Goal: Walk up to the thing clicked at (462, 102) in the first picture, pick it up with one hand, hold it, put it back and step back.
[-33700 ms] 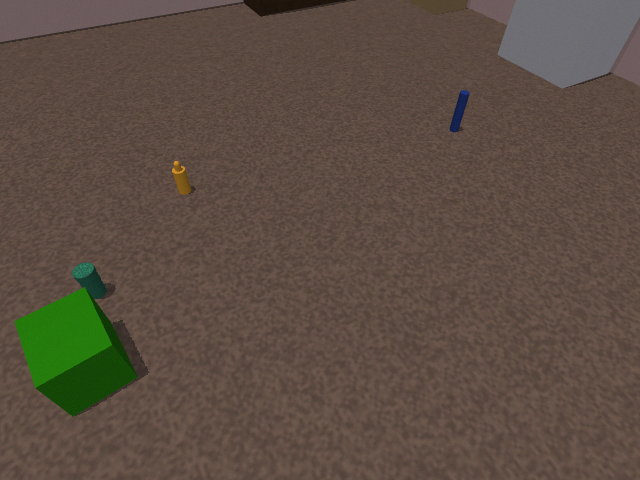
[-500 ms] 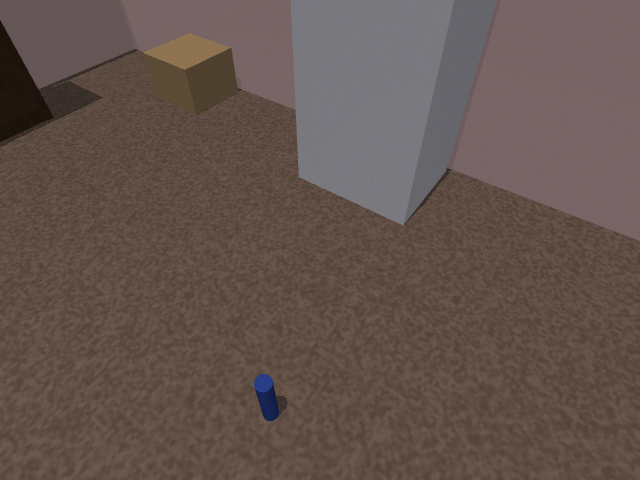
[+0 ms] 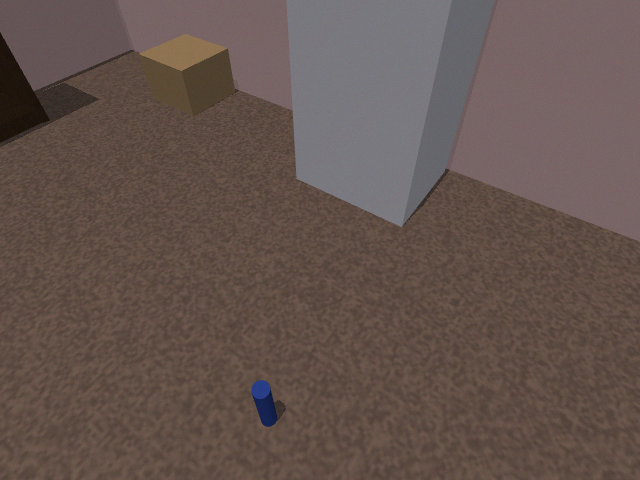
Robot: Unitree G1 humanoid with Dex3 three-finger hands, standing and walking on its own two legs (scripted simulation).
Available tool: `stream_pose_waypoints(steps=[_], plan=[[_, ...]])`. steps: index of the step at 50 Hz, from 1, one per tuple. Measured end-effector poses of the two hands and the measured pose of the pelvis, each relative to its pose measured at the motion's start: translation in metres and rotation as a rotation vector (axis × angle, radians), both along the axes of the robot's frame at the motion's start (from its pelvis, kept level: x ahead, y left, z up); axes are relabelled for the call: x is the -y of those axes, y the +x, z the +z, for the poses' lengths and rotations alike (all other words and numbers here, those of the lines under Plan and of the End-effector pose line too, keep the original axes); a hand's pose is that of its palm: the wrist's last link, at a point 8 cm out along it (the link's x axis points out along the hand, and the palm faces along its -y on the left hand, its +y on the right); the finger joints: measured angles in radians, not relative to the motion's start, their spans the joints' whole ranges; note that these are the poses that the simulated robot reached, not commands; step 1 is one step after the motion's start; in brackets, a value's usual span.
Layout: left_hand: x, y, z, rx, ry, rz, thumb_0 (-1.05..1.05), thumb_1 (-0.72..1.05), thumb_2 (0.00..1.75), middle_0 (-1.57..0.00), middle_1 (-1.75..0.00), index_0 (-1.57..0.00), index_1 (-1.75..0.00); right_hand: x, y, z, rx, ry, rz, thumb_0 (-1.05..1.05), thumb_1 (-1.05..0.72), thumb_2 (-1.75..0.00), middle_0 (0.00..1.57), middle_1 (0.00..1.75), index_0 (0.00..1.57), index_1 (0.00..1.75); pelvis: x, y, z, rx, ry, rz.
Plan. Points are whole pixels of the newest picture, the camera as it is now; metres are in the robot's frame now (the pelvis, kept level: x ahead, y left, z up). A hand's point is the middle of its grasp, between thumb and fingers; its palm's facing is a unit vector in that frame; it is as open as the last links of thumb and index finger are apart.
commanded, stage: stand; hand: left
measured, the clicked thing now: (265, 404) +0.45 +0.17 -0.67
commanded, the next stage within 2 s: step back in 0.48 s
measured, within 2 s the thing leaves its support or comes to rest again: neither
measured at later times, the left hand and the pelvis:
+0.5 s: hand out of the picture +0.07 +0.24 -0.16, palm faces -0.01 -0.94 -0.34, open 7.4 cm; pelvis +0.00 -0.01 +0.00, yaw +0 degrees
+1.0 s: hand out of the picture +0.08 +0.30 -0.18, palm faces -0.06 -0.93 -0.35, open 7.4 cm; pelvis -0.06 +0.05 -0.02, yaw -1 degrees
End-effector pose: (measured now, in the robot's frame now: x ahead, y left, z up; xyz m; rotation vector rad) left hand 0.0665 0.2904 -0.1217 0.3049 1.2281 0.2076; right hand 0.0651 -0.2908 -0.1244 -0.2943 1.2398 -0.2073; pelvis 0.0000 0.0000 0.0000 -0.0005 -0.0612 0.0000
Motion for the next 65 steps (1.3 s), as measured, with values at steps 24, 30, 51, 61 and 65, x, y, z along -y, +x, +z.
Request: stream_pose_waypoints(steps=[24, 30, 51, 61, 65], plan=[[0.002, -0.002, 0.001, -0.007, 0.006, -0.004, 0.00, 0.91, 0.90, -0.20, -0.30, -0.20, -0.30, 0.009, 0.001, 0.001, 0.000, -0.005, 0.000, 0.00, -0.90, -0.90, 0.21, 0.30, 0.20, 0.30, 0.006, 0.002, 0.000, -0.002, 0.001, -0.001], [-0.011, -0.004, -0.003, 0.001, 0.022, 0.022, 0.00, 0.91, 0.90, -0.20, -0.30, -0.21, -0.30, 0.016, -0.004, -0.004, -0.012, -0.022, -0.003, 0.00, -0.90, -0.90, 0.21, 0.30, 0.20, 0.30, 0.002, -0.015, -0.008, -0.018, -0.019, 0.009], [-0.055, 0.003, -0.019, 0.072, 0.016, -0.090, 0.00, 0.91, 0.90, -0.20, -0.30, -0.20, -0.30, -0.030, -0.062, 0.008, 0.024, -0.099, -0.018, 0.00, -0.90, -0.90, 0.21, 0.30, 0.21, 0.30, -0.048, -0.068, -0.017, -0.038, -0.022, -0.027], [-0.045, -0.055, -0.012, 0.061, 0.051, -0.107, 0.00, 0.91, 0.90, -0.20, -0.30, -0.20, -0.30, -0.018, -0.085, -0.014, 0.090, -0.044, -0.036, 0.00, -0.90, -0.90, 0.21, 0.30, 0.21, 0.30, -0.037, -0.105, -0.029, -0.015, -0.023, -0.055], [-0.047, -0.076, -0.002, 0.076, 0.053, -0.078, 0.00, 0.91, 0.90, -0.20, -0.30, -0.21, -0.30, -0.017, -0.101, -0.008, 0.073, -0.045, -0.021, 0.00, -0.90, -0.90, 0.21, 0.30, 0.20, 0.30, -0.039, -0.120, -0.021, -0.021, 0.009, -0.048]])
